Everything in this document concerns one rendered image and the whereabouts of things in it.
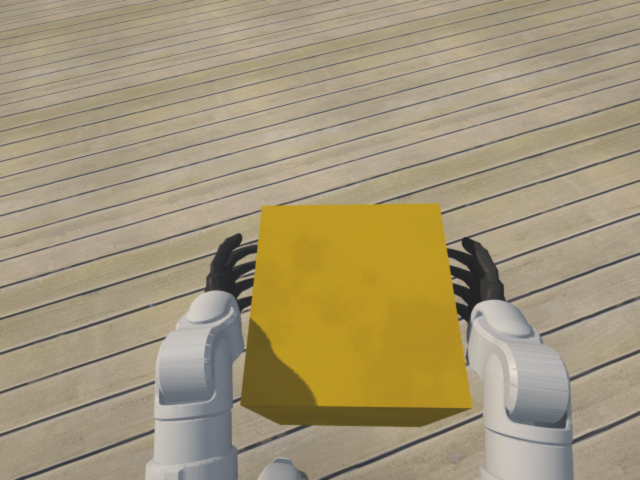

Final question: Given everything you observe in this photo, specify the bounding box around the robot left forearm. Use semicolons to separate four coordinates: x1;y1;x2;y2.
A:
145;290;244;480

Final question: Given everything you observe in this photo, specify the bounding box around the robot right forearm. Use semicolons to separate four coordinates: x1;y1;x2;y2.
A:
466;300;574;480

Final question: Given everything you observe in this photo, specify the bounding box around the right robot hand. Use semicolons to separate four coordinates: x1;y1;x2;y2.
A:
447;237;506;323

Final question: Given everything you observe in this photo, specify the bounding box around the left robot shin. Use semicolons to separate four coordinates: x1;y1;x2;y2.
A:
272;457;294;466

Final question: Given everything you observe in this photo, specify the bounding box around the carton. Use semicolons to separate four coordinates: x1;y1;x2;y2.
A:
240;203;473;427

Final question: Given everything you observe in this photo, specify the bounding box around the left robot hand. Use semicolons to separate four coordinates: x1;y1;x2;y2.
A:
204;233;258;312

